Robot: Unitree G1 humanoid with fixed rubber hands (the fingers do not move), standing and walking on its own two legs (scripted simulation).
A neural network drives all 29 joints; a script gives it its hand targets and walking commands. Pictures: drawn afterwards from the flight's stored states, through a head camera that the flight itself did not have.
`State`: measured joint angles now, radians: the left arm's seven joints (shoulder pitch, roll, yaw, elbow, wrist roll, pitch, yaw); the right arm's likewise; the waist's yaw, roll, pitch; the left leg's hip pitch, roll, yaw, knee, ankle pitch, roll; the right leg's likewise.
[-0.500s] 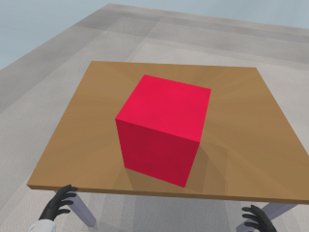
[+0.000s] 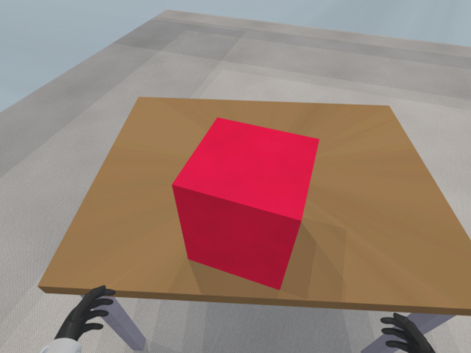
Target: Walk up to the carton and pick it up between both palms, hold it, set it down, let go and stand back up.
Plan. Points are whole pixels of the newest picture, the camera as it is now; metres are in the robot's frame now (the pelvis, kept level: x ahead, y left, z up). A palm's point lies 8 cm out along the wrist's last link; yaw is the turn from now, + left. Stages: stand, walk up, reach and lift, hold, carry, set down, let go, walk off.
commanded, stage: stand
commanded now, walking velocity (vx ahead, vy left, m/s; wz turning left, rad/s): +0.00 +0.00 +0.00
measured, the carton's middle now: (248, 203) +0.41 -0.01 +0.01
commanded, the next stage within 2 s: none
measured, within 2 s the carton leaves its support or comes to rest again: neither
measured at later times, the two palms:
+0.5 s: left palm (66, 345) +0.16 +0.28 -0.04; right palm out of the picture +0.14 -0.29 -0.05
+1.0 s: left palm (63, 352) +0.15 +0.28 -0.05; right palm out of the picture +0.13 -0.29 -0.05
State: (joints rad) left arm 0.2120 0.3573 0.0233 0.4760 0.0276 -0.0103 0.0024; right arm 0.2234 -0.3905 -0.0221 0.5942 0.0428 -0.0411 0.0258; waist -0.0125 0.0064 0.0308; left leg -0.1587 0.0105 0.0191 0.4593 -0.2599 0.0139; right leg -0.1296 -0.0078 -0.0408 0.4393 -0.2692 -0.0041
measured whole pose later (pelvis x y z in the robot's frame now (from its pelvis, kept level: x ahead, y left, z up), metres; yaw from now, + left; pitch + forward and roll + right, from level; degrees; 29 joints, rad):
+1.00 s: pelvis -0.01 +0.00 +0.00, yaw +0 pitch -3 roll +0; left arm 0.21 0.37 0.02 0.55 0.03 -0.02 -0.01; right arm 0.22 -0.40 -0.02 0.60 0.04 -0.04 0.03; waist -0.01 0.01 0.03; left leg -0.16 0.01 0.02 0.46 -0.24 0.01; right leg -0.13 -0.01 -0.04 0.44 -0.25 -0.01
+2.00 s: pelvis -0.02 +0.00 +0.00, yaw +0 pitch -4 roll +0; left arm 0.21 0.38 0.02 0.59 0.02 -0.02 -0.01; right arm 0.22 -0.41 -0.02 0.61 0.04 -0.04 0.03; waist -0.01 0.01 0.03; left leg -0.16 0.01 0.02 0.46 -0.24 0.01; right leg -0.13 -0.01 -0.04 0.44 -0.25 -0.01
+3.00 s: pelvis -0.02 +0.00 +0.00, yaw +0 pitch -4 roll +0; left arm 0.21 0.38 0.02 0.60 0.02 -0.02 -0.01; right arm 0.22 -0.41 -0.02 0.62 0.04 -0.04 0.03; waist -0.01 0.01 0.03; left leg -0.16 0.01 0.02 0.46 -0.24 0.01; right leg -0.13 -0.01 -0.04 0.44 -0.25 -0.01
